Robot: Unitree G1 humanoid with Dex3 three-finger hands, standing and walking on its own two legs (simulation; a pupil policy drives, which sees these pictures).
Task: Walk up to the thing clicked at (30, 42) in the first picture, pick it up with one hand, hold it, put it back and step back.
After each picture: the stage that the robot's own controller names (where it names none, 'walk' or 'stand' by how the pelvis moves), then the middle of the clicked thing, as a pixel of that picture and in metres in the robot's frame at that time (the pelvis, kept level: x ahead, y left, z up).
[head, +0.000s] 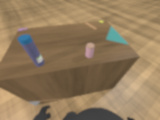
stand; (33, 52) +0.41 +0.43 +0.10
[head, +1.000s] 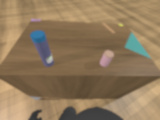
walk; (44, 51) +0.39 +0.32 +0.11
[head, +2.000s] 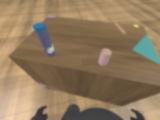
stand; (46, 42) +0.47 +0.36 +0.12
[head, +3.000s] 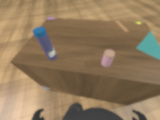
walk; (46, 46) +0.45 +0.34 +0.12
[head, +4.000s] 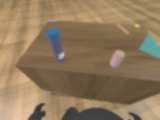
stand; (57, 47) +0.44 +0.26 +0.12
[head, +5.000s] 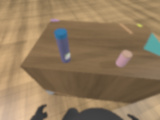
stand; (63, 48) +0.44 +0.22 +0.12
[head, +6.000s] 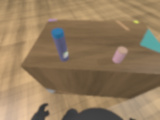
stand; (61, 47) +0.47 +0.23 +0.11
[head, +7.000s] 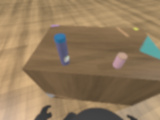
stand; (63, 51) +0.45 +0.22 +0.10
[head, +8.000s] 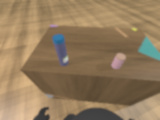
stand; (61, 52) +0.45 +0.23 +0.10
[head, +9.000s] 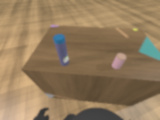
stand; (62, 52) +0.45 +0.23 +0.10
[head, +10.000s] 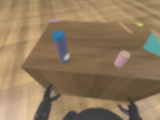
rise first; (62, 49) +0.45 +0.23 +0.10
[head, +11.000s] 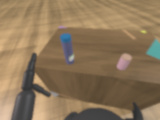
go down; (68, 50) +0.46 +0.22 +0.10
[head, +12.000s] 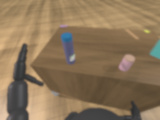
go down; (69, 50) +0.46 +0.21 +0.11
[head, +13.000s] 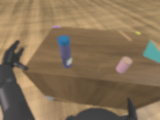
go down; (65, 53) +0.43 +0.20 +0.11
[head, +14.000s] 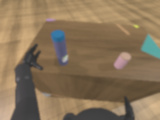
close in; (61, 50) +0.43 +0.21 +0.12
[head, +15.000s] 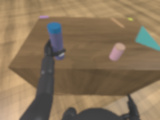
close; (57, 44) +0.47 +0.21 +0.14
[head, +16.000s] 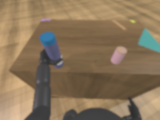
lift; (54, 53) +0.39 +0.23 +0.15
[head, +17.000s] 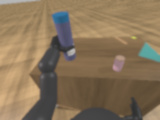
lift; (66, 40) +0.35 +0.15 +0.33
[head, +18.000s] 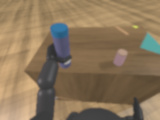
hold; (63, 49) +0.34 +0.16 +0.24
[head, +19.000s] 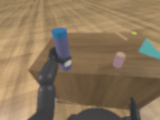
hold; (63, 52) +0.34 +0.17 +0.23
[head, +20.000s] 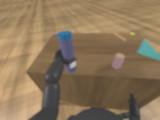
crouch; (68, 53) +0.36 +0.15 +0.21
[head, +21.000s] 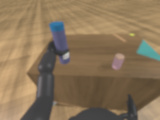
crouch; (61, 45) +0.39 +0.19 +0.25
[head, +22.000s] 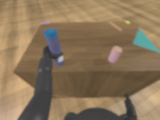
lower; (55, 49) +0.45 +0.22 +0.13
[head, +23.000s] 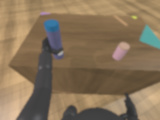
lower; (55, 42) +0.46 +0.22 +0.15
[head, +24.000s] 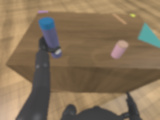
lower; (52, 41) +0.46 +0.23 +0.15
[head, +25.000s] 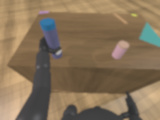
lower; (53, 41) +0.46 +0.23 +0.15
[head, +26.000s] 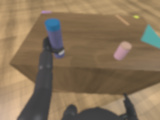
loosen; (56, 42) +0.46 +0.22 +0.15
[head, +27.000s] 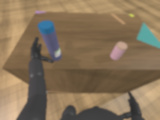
withdraw; (52, 44) +0.44 +0.22 +0.15
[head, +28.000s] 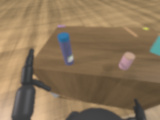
sink last; (66, 51) +0.44 +0.22 +0.13
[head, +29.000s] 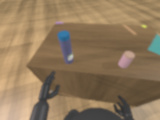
stand; (66, 49) +0.45 +0.21 +0.11
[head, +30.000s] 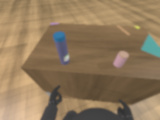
stand; (62, 50) +0.44 +0.23 +0.11
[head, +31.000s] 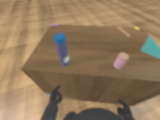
stand; (62, 51) +0.44 +0.23 +0.11
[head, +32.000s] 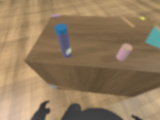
walk; (64, 43) +0.48 +0.21 +0.11
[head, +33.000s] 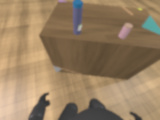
walk; (77, 19) +0.73 +0.15 +0.12
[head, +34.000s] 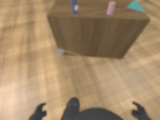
walk; (74, 1) +1.11 +0.28 +0.13
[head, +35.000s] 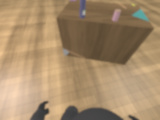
stand; (82, 6) +1.17 +0.19 +0.12
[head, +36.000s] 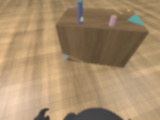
stand; (80, 13) +1.15 +0.19 +0.10
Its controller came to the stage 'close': yes
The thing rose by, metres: 0.20
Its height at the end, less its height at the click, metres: +0.00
